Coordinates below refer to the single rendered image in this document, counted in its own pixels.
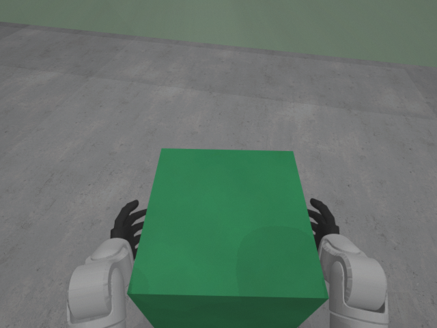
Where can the carton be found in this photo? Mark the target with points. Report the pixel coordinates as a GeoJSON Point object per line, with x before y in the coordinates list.
{"type": "Point", "coordinates": [227, 243]}

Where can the robot left hand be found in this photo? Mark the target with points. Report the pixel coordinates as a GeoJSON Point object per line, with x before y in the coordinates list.
{"type": "Point", "coordinates": [123, 227]}

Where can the robot right hand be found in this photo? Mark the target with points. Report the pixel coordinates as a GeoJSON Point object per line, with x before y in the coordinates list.
{"type": "Point", "coordinates": [326, 221]}

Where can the robot left forearm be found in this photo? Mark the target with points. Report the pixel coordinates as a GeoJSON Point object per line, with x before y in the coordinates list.
{"type": "Point", "coordinates": [95, 296]}

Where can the robot right forearm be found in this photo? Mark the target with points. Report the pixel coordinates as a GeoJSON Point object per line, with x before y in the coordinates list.
{"type": "Point", "coordinates": [358, 295]}

